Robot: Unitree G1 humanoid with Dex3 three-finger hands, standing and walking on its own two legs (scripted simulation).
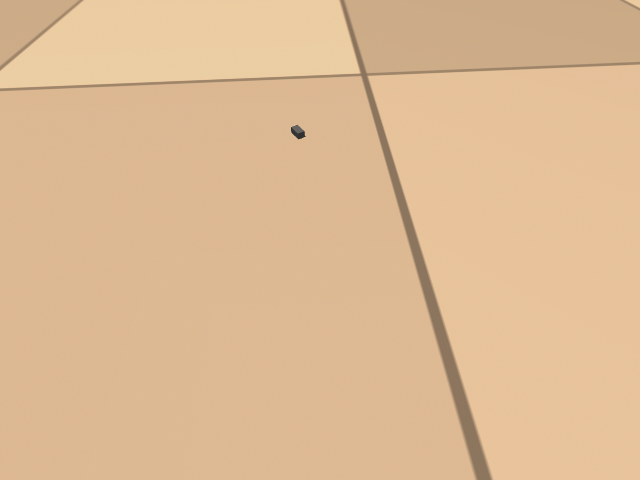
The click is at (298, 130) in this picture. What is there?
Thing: small brick
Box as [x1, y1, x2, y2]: [291, 125, 304, 138]
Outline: 291,127 291,132 297,138 304,136 304,131 297,125
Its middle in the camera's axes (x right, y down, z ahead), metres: -0.14 -0.60 +2.28
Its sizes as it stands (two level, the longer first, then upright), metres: 0.083 0.045 0.038
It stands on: the floor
